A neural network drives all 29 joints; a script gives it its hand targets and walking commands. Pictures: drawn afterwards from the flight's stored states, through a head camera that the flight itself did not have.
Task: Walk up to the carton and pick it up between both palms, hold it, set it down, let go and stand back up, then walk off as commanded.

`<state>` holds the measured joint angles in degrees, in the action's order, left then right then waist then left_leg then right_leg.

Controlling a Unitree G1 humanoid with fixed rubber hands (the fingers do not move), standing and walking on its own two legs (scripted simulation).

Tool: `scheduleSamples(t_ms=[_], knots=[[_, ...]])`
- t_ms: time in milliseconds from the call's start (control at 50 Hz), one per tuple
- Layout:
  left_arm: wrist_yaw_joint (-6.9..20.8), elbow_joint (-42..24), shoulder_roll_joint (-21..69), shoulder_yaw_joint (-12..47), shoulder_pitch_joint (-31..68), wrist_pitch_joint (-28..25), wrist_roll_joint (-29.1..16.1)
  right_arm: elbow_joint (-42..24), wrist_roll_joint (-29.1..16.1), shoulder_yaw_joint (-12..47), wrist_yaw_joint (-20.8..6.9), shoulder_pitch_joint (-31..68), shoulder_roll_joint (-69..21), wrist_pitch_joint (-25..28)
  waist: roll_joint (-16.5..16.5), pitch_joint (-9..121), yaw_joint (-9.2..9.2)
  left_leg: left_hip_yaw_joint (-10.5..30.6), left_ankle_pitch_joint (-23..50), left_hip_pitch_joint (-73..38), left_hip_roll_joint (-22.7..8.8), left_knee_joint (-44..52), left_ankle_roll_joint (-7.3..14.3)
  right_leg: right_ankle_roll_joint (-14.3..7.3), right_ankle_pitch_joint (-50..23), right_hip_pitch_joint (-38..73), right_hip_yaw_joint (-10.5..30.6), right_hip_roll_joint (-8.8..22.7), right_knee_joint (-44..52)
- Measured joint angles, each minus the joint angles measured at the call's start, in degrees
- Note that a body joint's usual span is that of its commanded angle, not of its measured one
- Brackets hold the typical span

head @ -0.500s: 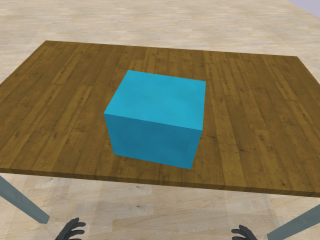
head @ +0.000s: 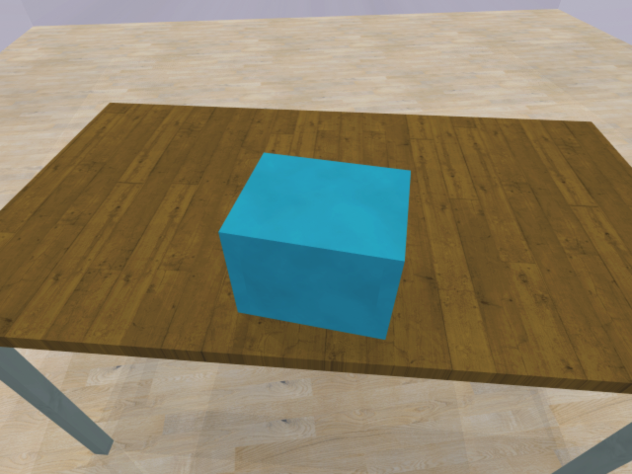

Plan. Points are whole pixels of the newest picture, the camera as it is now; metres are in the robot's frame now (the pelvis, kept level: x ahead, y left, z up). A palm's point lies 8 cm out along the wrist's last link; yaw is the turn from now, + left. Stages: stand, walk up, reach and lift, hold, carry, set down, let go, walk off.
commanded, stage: stand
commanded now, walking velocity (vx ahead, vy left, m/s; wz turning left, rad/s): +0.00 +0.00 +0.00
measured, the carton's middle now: (322, 243) +0.47 +0.00 +0.04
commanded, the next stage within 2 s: walk off in 0.52 s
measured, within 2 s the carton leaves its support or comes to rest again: neither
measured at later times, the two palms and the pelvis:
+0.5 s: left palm out of the picture +0.03 +0.30 -0.11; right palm out of the picture +0.04 -0.29 -0.13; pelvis -0.01 +0.00 +0.00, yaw +0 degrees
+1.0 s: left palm out of the picture +0.04 +0.34 -0.14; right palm out of the picture +0.01 -0.30 -0.14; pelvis -0.08 +0.02 -0.05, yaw -2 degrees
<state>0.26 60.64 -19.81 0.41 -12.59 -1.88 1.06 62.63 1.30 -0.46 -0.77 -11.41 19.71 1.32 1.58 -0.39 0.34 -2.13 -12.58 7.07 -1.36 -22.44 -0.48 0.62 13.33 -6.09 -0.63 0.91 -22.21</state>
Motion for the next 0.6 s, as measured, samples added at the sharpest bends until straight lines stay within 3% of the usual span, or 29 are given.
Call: scheduleSamples(t_ms=[600], knots=[[0.0,2.8,-0.2,0.5,2.5,0.1,-0.3,2.3,-0.5,0.4,0.0,2.1,0.3,-0.2,-0.3,-1.5,-0.39,-0.2,2.5,0.3,-0.2,2.0,-0.1,-0.1,-2.5,-0.6,0.4,-0.2,1.8]])
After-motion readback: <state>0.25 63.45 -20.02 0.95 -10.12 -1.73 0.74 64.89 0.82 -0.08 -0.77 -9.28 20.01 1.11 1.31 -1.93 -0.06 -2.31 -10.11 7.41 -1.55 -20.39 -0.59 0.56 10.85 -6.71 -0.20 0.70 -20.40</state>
